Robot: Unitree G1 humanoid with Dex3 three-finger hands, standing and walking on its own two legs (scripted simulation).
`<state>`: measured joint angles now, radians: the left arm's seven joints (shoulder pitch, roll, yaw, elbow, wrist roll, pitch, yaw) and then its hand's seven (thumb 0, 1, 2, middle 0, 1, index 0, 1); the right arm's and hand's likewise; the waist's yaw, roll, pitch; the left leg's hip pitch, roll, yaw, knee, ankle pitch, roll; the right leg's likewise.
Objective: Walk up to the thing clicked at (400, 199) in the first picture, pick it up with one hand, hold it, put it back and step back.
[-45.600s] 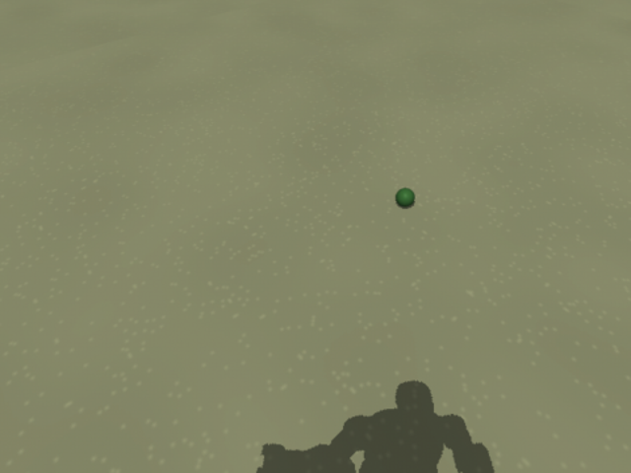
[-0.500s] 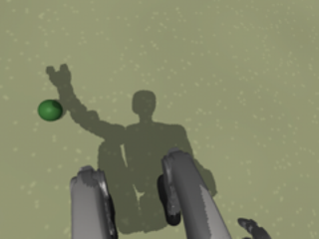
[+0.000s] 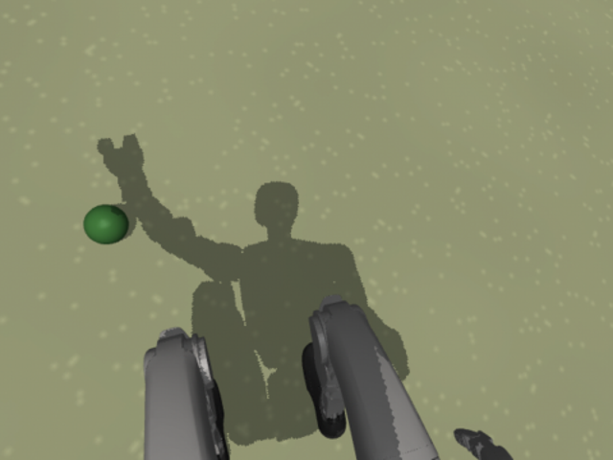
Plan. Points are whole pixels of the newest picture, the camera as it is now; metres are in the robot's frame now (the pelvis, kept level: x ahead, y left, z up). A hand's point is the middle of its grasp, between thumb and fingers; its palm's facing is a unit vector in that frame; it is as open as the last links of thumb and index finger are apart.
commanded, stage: go down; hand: left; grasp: from above
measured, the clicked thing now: (106, 224) +0.57 +0.29 -0.46
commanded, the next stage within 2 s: approach in 0.72 s
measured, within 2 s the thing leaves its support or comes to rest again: neither
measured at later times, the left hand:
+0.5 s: hand out of the picture +0.52 +0.35 -0.02, palm faces -0.42 -0.07 -0.90, open 14.1 cm
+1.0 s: hand out of the picture +0.52 +0.35 -0.03, palm faces -0.45 -0.07 -0.89, open 14.1 cm
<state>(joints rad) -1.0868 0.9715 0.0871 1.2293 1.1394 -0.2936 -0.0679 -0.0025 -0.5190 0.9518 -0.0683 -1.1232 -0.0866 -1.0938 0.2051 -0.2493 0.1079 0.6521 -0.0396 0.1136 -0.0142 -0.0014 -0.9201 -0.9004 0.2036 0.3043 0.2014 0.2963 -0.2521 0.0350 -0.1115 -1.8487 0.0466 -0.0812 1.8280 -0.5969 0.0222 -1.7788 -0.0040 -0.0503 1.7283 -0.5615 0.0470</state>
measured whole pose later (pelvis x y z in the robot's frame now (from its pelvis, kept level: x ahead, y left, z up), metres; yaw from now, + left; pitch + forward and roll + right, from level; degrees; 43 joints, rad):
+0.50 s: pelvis +0.00 +0.00 +0.01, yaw +0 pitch +35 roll -8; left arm -1.10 0.99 0.09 1.27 1.16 -0.30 -0.06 0.00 -0.55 0.97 -0.07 -1.11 -0.08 -1.09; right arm 0.21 -0.25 0.11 0.66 -0.04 0.11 -0.01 0.00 -0.92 -0.90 0.20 0.30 0.20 0.30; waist -0.26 0.03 -0.12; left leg -1.80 0.05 -0.08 1.78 -0.59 0.02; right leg -1.73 0.00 -0.05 1.68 -0.55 0.05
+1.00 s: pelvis +0.01 +0.00 +0.02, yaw +0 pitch +35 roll -8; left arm -1.10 0.98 0.06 1.30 1.16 -0.31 -0.04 0.00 -0.54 0.95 -0.08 -1.11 -0.09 -1.09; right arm 0.21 -0.25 0.11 0.65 -0.04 0.12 -0.01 0.00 -0.92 -0.90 0.20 0.30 0.20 0.30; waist -0.26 0.03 -0.12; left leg -1.79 0.05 -0.08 1.77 -0.60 0.02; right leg -1.72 0.00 -0.05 1.67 -0.56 0.04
